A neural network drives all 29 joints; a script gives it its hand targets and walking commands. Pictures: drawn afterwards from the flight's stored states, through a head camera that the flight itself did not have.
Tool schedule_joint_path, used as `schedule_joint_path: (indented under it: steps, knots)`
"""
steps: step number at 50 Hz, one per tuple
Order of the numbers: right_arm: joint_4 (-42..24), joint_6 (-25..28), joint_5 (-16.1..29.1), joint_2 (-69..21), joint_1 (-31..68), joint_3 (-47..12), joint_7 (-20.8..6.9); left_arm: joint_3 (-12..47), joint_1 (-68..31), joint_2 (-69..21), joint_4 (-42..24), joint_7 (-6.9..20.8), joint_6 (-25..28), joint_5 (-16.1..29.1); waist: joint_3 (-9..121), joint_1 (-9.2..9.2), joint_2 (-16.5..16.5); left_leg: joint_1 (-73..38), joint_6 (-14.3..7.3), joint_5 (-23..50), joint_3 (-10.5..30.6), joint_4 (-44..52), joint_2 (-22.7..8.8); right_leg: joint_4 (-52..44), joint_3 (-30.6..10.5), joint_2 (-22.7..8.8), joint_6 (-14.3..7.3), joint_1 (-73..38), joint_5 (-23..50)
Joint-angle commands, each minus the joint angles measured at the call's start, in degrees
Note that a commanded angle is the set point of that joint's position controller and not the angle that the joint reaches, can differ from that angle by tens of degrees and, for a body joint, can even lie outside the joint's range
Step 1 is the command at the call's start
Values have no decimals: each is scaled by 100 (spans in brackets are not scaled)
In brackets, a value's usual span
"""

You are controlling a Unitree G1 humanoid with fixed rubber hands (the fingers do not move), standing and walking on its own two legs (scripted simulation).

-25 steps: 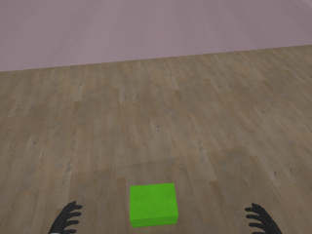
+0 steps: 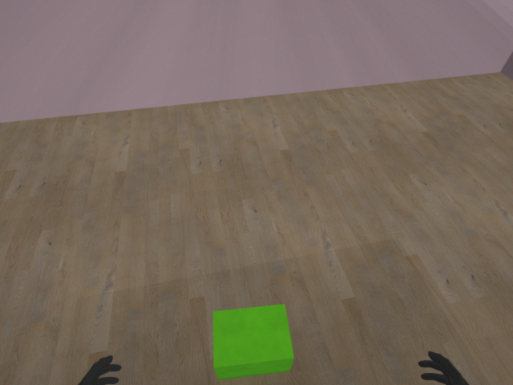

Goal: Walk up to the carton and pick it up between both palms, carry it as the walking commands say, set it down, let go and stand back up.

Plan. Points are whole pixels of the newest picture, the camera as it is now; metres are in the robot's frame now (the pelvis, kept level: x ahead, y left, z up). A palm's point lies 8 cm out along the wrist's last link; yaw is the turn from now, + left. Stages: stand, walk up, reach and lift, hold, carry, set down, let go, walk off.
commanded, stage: stand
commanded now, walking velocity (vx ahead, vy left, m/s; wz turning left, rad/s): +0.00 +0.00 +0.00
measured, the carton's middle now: (251, 341) +0.40 +0.03 -0.69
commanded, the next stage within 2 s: none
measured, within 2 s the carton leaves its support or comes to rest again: neither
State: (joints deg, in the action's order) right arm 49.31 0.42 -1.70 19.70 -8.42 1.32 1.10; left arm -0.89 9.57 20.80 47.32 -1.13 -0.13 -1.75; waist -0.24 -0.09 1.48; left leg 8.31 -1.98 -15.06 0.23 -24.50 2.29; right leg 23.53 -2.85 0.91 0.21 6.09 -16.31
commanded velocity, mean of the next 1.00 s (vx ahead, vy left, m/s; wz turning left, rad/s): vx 0.00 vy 0.00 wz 0.00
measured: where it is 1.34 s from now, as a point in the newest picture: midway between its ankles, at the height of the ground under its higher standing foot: outside the picture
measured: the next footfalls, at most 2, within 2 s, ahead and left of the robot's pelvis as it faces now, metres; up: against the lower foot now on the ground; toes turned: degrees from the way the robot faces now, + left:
none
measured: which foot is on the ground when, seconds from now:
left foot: down 0.00-1.00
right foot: down 0.00-1.00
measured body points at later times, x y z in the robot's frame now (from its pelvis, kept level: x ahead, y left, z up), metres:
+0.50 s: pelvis -0.02 +0.00 +0.00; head -0.03 +0.01 +0.45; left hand +0.08 +0.31 -0.11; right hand +0.09 -0.31 -0.10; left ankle -0.02 +0.10 -0.74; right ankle -0.04 -0.12 -0.74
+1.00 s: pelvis -0.03 +0.00 +0.01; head -0.03 +0.01 +0.46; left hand +0.07 +0.32 -0.12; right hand +0.08 -0.31 -0.10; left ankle -0.02 +0.10 -0.74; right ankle -0.04 -0.12 -0.74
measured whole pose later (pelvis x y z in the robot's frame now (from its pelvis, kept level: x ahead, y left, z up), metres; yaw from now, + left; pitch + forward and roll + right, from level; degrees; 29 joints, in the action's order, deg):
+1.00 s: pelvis -0.03 +0.00 +0.01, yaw +0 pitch -2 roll +0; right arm 59.9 0.9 -0.8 21.9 -6.0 0.4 0.6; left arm 0.1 8.2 22.5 58.0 -0.8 0.7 -1.1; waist -1.3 0.1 1.0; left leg 6.7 -2.0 -10.1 0.5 -19.2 2.3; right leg 18.5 -2.9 0.5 0.5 4.6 -11.6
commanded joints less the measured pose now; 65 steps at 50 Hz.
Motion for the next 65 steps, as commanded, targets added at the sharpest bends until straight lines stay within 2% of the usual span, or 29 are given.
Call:
schedule_joint_path:
  steps: [1, 25, 65]
  knots:
    - [-191, 76, 9, 993, 221, 215, 25, -172, -167, 852, -205, -29, 79, 3, 269, 5, -154, -240, 134, 2034, 657, 326, -773, -235, -414, -568, -10, 50, 1629]
    - [547, 100, 50, 1164, 388, 138, -19, -86, -241, 1024, 527, -2, 128, 29, 3, 9, -145, -181, 62, 1050, 763, 788, -810, -670, -522, -653, -59, 111, 972]
    - [897, 118, 110, 1257, 506, 82, -32, -70, -350, 1140, 935, 15, 146, 84, 60, 23, -148, -293, 40, 1287, 780, 872, -873, -808, -530, -736, -111, 35, 1130]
